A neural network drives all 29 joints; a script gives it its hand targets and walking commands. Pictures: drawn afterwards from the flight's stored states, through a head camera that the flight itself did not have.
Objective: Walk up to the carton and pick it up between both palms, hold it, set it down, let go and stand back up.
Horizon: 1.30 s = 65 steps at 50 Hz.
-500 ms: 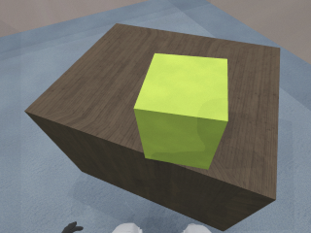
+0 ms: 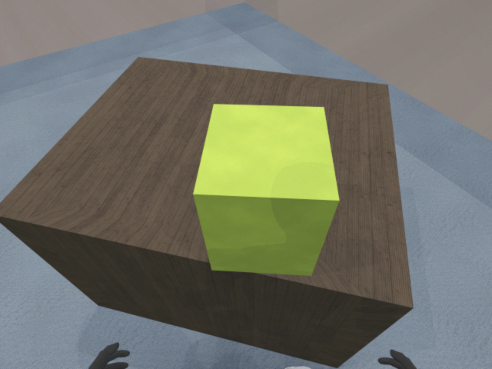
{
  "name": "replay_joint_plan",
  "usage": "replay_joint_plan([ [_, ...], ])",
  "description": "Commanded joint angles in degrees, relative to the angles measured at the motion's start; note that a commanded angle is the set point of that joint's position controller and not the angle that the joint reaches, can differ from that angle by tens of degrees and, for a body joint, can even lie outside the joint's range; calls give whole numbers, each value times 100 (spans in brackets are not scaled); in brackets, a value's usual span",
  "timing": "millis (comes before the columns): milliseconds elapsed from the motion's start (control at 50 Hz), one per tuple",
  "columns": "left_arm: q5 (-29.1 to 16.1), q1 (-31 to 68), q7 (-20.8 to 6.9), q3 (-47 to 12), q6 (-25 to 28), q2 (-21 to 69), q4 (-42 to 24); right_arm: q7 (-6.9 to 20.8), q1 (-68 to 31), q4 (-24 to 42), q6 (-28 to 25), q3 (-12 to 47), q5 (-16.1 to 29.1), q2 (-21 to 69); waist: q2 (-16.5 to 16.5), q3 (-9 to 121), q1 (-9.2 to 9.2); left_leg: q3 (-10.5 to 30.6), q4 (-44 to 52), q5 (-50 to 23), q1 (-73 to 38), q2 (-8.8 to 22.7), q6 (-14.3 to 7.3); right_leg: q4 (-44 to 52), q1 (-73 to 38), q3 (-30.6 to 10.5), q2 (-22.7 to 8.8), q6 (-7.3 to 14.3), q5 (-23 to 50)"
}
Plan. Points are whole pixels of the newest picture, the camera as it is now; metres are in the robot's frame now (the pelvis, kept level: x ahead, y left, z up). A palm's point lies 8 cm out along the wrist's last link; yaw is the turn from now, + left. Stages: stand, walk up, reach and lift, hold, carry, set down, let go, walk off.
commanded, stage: walk up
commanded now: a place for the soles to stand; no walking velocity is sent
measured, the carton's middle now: (264, 193) +0.42 -0.03 +0.02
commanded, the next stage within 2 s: none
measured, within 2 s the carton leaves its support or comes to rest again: neither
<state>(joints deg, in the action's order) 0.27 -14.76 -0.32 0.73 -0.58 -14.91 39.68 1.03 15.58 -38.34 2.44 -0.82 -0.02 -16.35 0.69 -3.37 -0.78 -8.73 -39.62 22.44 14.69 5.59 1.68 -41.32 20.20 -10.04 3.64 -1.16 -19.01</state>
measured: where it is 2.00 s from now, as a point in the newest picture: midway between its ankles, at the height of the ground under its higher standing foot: outside the picture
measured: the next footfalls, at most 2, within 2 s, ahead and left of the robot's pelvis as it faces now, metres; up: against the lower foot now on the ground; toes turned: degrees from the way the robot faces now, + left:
left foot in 1.64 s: +0.05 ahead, +0.06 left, +0.00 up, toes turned -2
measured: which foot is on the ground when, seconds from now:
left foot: down 0.00-1.00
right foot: down 0.00-1.00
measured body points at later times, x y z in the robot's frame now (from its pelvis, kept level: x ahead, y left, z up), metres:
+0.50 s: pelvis +0.00 +0.01 +0.00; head +0.02 -0.01 +0.45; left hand +0.13 +0.26 -0.11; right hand +0.06 -0.27 -0.13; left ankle -0.02 +0.13 -0.72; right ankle +0.04 -0.13 -0.72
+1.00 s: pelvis +0.00 +0.02 +0.00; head +0.01 +0.00 +0.45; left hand +0.15 +0.26 -0.10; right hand +0.04 -0.26 -0.12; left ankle -0.02 +0.13 -0.72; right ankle +0.03 -0.12 -0.72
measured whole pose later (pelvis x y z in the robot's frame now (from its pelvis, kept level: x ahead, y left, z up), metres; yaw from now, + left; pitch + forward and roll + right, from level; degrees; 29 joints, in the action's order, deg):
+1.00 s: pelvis +0.00 +0.02 +0.00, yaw -7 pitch -2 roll +1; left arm 0.5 -14.3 0.1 0.1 -1.2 -14.2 40.8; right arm 0.9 18.6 -40.8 2.4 -1.0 -0.3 -16.7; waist 0.4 -3.8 -1.5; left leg -11.3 -37.1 22.7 11.8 3.9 0.2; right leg -39.6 20.3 -12.8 3.8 -2.1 -17.0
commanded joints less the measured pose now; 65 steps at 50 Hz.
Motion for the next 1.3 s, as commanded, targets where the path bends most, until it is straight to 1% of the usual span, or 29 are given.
replay_joint_plan([
  [0,8,106,68,379,174,-1136,-678,-50,128,625,-123,-281,-13,-888,-433,499,-52,492,534,-683,-535,141,-433,1149,460,-1090,-593,615,1116],
  [40,18,149,76,374,164,-1142,-686,-53,191,609,-138,-284,-24,-873,-528,550,-69,521,555,-682,-662,94,-415,1223,521,-1192,-596,641,1072],
  [100,26,148,76,359,141,-1096,-691,-56,245,584,-183,-316,-38,-943,-499,618,-64,542,701,-839,-724,196,-487,1000,448,-949,-462,550,1317],
  [200,16,52,50,350,97,-950,-734,-74,231,539,-178,-392,-58,-1200,25,633,-17,692,1215,-893,-442,844,-869,49,129,-34,-114,319,1496],
  [260,15,-56,37,371,94,-941,-781,-84,62,568,-111,-401,-51,-1280,252,419,47,584,1247,-820,-62,1015,-958,-48,-15,120,-133,291,1320],
  [320,-13,-69,37,415,126,-1119,-770,-62,-65,619,-33,-348,-20,-1160,4,259,62,289,737,-455,30,508,-636,528,124,-463,-304,453,1405],
  [380,35,25,76,496,134,-1442,-733,-50,220,592,2,-293,-16,-882,-741,260,-4,428,-39,141,-277,-251,-279,1669,630,-2145,-825,978,382],
  [400,61,76,102,486,120,-1432,-719,-59,335,555,-19,-296,-21,-849,-819,182,-32,530,80,365,-247,-343,-256,1806,624,-2331,-850,1028,229],
  [420,75,183,126,462,98,-1397,-717,-65,491,511,-68,-292,-23,-810,-887,191,-107,603,325,356,-298,-325,-277,1789,602,-2242,-816,981,223],
  [460,67,433,144,384,57,-1201,-758,-67,746,393,-207,-294,-31,-844,-822,353,-256,703,934,-212,-680,-53,-414,1427,642,-1519,-562,641,489],
  [500,36,247,106,289,63,-875,-716,-78,577,368,-303,-368,-71,-1172,-222,512,-134,1069,1394,-809,-756,572,-728,418,414,-516,-114,268,1239],
  [540,75,108,85,289,44,-844,-688,-102,439,402,-294,-397,-107,-1292,22,535,-52,1231,1496,-1548,-628,1168,-1114,-109,158,85,-35,142,1180],
  [580,63,59,54,301,54,-797,-712,-99,287,451,-234,-357,-72,-1254,210,463,-11,905,1412,-1597,-170,1102,-1070,70,-223,101,-127,209,1154],
  [620,38,99,21,320,87,-846,-750,-78,204,503,-160,-308,-15,-1186,304,360,-1,522,1291,-932,210,745,-754,355,-483,-164,-255,309,1646],
  [660,-42,29,24,334,91,-919,-653,-87,133,499,-93,-288,16,-1102,275,260,36,449,1307,-412,88,544,-626,476,-235,-274,-255,329,1555],
  [840,22,144,107,329,113,-1088,-541,-61,510,315,-114,-278,-22,-964,-426,276,-89,470,915,-462,-635,171,-466,1184,404,-1018,-442,512,1001],
  [940,20,143,107,295,105,-984,-507,-71,557,271,-167,-303,-39,-999,-388,396,-73,486,1075,-660,-694,280,-540,950,260,-748,-323,437,1329],
  [1020,11,81,90,290,89,-894,-512,-88,458,280,-156,-333,-40,-1100,-93,384,-23,514,1318,-621,-399,585,-712,476,-8,-273,-168,337,1578],
  [1040,173,364,-23,335,-34,-1031,-564,-226,972,185,-228,-538,-178,-1337,-281,200,-192,1076,1705,-739,-996,1163,-1034,-224,733,-15,64,293,1671],
  [1060,248,389,-72,314,-110,-848,-632,-309,1041,128,-252,-593,-226,-1595,277,-10,-249,1378,1956,-1492,-1145,1966,-1474,-778,1165,412,15,110,568],
  [1080,326,392,-106,320,-177,-716,-667,-356,953,136,-277,-598,-259,-1583,736,-170,-289,1718,2043,-2266,-1127,2590,-1943,-1407,1427,558,-165,41,-1002],
  [1100,344,521,-134,336,-214,-712,-718,-377,1035,88,-299,-565,-291,-1457,690,-315,-339,1850,2133,-2747,-1073,2870,-2202,-1848,1618,552,-411,10,-1466],
  [1120,293,659,-165,343,-210,-679,-741,-403,1060,55,-306,-546,-330,-1391,570,-447,-407,1691,2148,-3094,-1078,2822,-2201,-1962,1718,537,-511,3,-1530],
  [1160,154,741,-214,313,-159,-481,-740,-422,764,22,-339,-493,-377,-1352,637,-538,-294,1131,1961,-3381,-1064,2431,-1762,-1227,1481,378,-774,0,-1209],
  [1200,182,629,-287,326,-146,-357,-637,-426,639,-29,-370,-489,-336,-1321,788,-268,-141,584,1673,-2985,-876,1946,-1295,-337,687,622,-753,30,-416],
  [1220,172,287,-302,368,-113,-356,-472,-399,381,29,-349,-464,-253,-1311,807,-85,69,228,1314,-2677,-387,1626,-1072,276,-178,865,-610,107,80],
  [1240,203,-137,-309,437,-68,-481,-280,-376,176,81,-317,-417,-163,-1226,549,107,344,-85,770,-2315,283,1305,-857,870,-1249,1080,-384,228,989],
  [1260,166,-608,-266,561,-9,-837,-31,-327,496,66,-278,-322,-128,-940,-305,487,475,-323,-91,-1823,603,870,-620,1156,-2013,1014,-125,369,1397],
  [1280,198,-862,-181,705,12,-1277,19,-261,874,161,-256,-201,-65,-551,-1642,756,592,-470,-1131,-385,1094,357,-311,1472,-2322,-263,-854,790,1630],
])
